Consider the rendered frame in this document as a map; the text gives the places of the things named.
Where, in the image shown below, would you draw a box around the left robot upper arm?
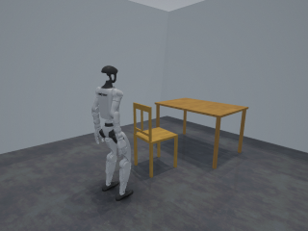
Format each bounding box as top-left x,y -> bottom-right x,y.
91,87 -> 101,113

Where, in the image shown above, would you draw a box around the right robot foot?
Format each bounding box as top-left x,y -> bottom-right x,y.
115,190 -> 134,201

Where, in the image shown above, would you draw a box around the robot right thigh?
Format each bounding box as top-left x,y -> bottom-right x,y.
112,131 -> 132,168

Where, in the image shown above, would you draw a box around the robot right forearm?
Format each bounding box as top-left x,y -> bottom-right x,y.
112,112 -> 123,141

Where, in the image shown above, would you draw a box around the right robot upper arm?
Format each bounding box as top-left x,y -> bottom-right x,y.
110,89 -> 123,118

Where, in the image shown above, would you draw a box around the chair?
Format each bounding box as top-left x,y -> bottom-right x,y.
133,102 -> 178,178

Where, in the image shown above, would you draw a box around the left robot hand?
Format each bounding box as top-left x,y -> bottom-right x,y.
94,129 -> 104,144

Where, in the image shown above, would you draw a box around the right robot hand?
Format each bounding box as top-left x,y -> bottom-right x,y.
116,139 -> 128,158

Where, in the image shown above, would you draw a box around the table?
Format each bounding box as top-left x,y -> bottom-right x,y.
154,97 -> 249,169

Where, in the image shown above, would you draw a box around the robot left forearm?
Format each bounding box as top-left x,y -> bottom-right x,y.
91,111 -> 101,130

